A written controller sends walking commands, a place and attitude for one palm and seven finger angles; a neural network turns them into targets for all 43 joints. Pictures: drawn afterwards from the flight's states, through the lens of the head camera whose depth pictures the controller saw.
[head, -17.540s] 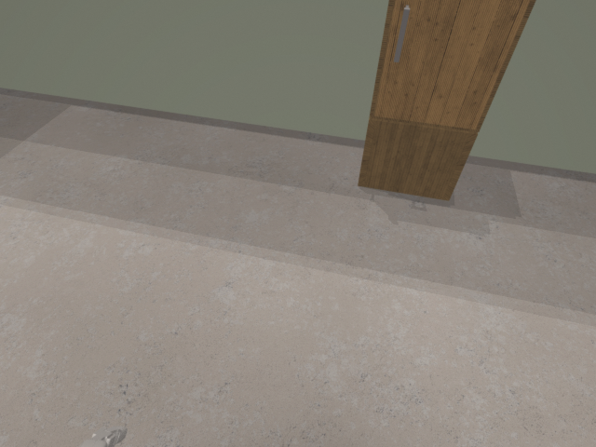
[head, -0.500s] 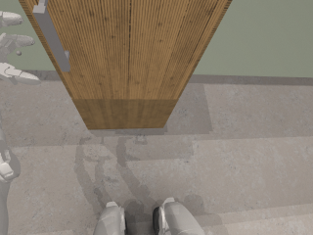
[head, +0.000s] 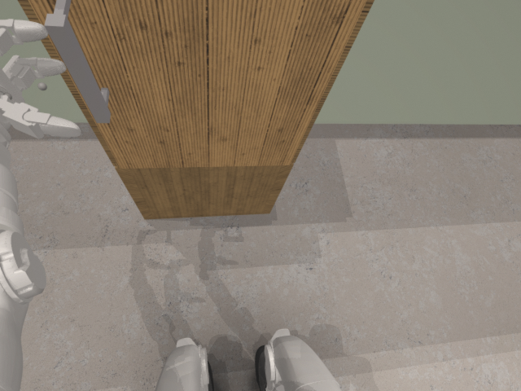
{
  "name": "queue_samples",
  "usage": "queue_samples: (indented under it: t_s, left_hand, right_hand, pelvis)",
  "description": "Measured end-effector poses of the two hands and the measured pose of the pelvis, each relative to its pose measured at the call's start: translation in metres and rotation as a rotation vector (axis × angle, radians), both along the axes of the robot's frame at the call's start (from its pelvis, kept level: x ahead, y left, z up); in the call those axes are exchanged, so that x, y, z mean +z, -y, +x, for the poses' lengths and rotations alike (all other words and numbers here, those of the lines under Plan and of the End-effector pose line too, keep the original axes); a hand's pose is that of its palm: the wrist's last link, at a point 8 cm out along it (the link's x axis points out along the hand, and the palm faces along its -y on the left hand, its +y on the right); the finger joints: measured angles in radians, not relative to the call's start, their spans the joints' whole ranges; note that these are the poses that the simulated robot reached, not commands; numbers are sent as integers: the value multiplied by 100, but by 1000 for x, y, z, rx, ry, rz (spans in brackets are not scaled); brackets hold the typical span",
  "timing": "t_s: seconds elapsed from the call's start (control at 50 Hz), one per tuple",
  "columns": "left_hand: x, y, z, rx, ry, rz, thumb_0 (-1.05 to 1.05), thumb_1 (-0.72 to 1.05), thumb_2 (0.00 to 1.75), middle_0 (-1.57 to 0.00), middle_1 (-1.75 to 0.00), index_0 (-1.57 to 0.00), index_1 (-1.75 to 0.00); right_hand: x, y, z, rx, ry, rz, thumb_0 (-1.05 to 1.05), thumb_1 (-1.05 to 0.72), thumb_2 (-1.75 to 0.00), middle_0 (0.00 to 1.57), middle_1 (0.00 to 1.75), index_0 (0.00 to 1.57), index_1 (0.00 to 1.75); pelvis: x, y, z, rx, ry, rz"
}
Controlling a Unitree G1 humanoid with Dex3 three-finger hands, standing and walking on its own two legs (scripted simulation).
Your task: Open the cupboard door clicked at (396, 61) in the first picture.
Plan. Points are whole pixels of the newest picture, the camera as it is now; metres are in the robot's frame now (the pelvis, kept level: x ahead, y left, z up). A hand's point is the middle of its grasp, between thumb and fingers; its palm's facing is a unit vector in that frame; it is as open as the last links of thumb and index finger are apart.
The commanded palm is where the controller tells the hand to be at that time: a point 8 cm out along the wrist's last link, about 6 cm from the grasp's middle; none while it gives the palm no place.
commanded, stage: slide the fingers in behind the handle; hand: left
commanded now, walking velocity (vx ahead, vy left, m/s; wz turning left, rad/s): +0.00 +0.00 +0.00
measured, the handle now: (85, 67) +0.56 +0.20 +0.07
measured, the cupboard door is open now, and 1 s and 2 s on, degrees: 0 0 0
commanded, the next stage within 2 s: close the thumb around the handle in 1.30 s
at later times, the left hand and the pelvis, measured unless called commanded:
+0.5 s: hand (70, 92) +0.52 +0.21 +0.08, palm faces +0.00 -1.00 +0.01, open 14.0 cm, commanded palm +0.50 +0.24 +0.07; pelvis +0.00 +0.00 +0.00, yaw +1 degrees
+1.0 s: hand (99, 89) +0.52 +0.18 +0.08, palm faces +0.00 -1.00 -0.01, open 13.9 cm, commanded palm +0.50 +0.22 +0.07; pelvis +0.00 -0.01 +0.00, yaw +1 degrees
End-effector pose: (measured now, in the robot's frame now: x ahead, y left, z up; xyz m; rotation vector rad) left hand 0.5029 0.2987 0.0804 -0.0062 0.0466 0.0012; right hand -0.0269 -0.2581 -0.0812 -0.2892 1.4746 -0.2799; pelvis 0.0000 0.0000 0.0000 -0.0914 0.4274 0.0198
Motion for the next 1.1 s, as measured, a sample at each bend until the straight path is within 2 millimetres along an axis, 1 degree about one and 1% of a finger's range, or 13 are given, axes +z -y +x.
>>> queue_samples:
  t_s: [0.14, 0.28, 0.42, 0.5, 0.62, 0.72, 0.82, 0.9, 1.1]
  left_hand:
    - [0, 3, -5, 2, 11, 12, -1, -50, 30, -30, -120, -27, -120]
    - [-1, 10, -9, -3, 8, 0, -1, -50, 30, -30, -120, -26, -119]
    - [-1, 30, -7, -28, 18, 2, -1, -50, 30, -30, -120, -28, -120]
    - [-2, 33, -7, -4, 18, -6, -1, -50, 30, -30, -120, -29, -121]
    - [-2, 45, -6, -15, 15, 17, -1, -50, 30, -30, -120, -30, -121]
    - [-1, 50, -7, -3, 21, 12, -1, -50, 30, -30, -120, -30, -121]
    - [2, 62, -7, -20, 33, 21, -1, -50, 30, -30, -120, -30, -120]
    - [2, 70, -6, -15, 23, -2, -1, -50, 30, -30, -120, -30, -120]
    - [2, 69, -5, -4, 26, 40, -1, -50, 30, -31, -121, -32, -122]
  right_hand:
    - [0, 5, 4, 9, 1, -3, 0, -90, -90, 20, 30, 20, 30]
    - [1, 8, 15, 26, 28, -5, 0, -90, -90, 20, 30, 20, 30]
    - [-3, 8, 25, 38, 56, 5, 0, -90, -90, 20, 30, 20, 30]
    - [-5, 7, 27, 36, 71, 17, 0, -90, -90, 20, 30, 20, 30]
    - [-10, 5, 25, 29, 74, 38, 0, -90, -90, 20, 30, 20, 30]
    - [-11, 6, 20, 20, 73, 45, 0, -90, -90, 20, 30, 20, 30]
    - [-12, 8, 16, 16, 67, 51, 0, -90, -90, 20, 30, 20, 30]
    - [-11, 11, 14, 10, 73, 47, 0, -90, -90, 20, 30, 20, 30]
    - [-13, 17, 10, 14, 76, 37, 0, -90, -90, 20, 30, 20, 30]
  pelvis:
    - [1, 1, 1, 1, 3, 1]
    - [3, 2, 2, 10, 15, 1]
    - [2, 3, 2, 14, 18, 4]
    - [2, 4, 2, 9, 18, 9]
    - [1, 6, 1, 7, 22, 13]
    - [1, 9, 1, 4, 23, 17]
    - [1, 11, 0, 4, 27, 20]
    - [1, 12, -1, 2, 30, 24]
    - [-2, 16, -6, 1, 23, 28]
